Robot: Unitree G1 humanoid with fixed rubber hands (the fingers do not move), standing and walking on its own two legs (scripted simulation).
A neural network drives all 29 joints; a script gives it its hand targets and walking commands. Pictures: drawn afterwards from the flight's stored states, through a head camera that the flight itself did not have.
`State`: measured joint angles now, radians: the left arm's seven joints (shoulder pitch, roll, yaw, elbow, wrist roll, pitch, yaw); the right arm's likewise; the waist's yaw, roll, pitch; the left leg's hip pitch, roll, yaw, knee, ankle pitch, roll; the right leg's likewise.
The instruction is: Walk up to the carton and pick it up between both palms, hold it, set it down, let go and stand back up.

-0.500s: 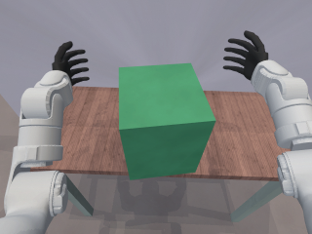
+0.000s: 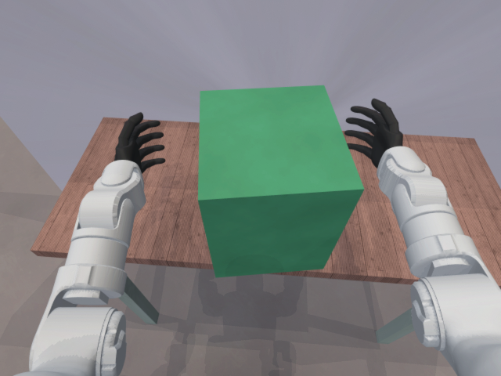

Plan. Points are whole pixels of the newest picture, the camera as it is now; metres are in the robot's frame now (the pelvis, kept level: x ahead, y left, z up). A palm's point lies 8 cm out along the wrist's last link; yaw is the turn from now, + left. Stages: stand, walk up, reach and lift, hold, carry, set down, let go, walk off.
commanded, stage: reach and lift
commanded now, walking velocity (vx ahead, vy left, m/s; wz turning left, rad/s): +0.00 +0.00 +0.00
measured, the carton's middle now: (266, 187) +0.41 +0.02 +0.05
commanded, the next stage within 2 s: none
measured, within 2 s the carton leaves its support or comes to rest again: neither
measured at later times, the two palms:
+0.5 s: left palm (147, 176) +0.39 +0.21 +0.08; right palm (370, 159) +0.45 -0.15 +0.09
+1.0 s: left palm (170, 166) +0.40 +0.18 +0.10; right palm (350, 156) +0.44 -0.11 +0.10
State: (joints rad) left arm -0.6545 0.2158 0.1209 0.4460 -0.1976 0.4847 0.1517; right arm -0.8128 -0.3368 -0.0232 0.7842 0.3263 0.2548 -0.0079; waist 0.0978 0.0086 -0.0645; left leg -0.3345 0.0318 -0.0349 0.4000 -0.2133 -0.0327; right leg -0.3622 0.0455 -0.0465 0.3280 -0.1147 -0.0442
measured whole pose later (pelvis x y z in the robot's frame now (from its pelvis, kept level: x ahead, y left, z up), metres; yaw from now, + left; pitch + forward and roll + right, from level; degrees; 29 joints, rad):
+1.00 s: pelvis +0.00 +0.00 +0.00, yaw -1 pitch +8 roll +0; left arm -0.78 -0.03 0.29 0.79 0.08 0.15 0.20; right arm -0.91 -0.14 -0.08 1.07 0.15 0.04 -0.11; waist 0.11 0.01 -0.06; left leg -0.31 0.04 -0.01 0.39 -0.20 -0.04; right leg -0.35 0.06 -0.03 0.32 -0.11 -0.05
